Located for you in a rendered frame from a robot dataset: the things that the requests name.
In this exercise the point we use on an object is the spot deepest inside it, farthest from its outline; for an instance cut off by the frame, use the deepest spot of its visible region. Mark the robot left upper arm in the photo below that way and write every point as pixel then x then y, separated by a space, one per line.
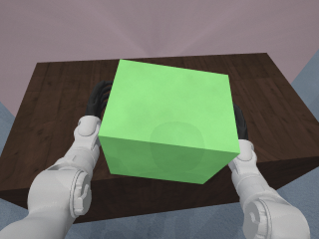
pixel 56 199

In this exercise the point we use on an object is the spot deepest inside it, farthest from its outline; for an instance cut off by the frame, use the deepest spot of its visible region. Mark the robot right upper arm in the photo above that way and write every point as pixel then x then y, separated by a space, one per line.
pixel 271 220

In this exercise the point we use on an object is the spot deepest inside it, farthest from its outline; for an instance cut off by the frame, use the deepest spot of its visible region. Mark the pedestal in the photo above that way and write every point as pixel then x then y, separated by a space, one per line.
pixel 283 131

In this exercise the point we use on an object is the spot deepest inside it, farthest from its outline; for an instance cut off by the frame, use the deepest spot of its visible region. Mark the right robot hand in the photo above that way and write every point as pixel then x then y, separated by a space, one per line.
pixel 240 122

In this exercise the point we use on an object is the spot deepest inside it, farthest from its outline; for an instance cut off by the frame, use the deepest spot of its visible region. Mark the robot right forearm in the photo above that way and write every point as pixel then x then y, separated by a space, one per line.
pixel 249 183

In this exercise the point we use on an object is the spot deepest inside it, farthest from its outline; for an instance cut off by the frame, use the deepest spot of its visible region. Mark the carton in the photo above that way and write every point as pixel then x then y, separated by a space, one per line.
pixel 168 123

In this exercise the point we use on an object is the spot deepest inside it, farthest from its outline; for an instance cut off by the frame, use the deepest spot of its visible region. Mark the left robot hand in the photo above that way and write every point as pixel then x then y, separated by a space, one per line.
pixel 96 102

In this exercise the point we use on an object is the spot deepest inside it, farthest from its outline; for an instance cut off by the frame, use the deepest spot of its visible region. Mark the robot left forearm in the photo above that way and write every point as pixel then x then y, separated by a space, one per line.
pixel 84 152

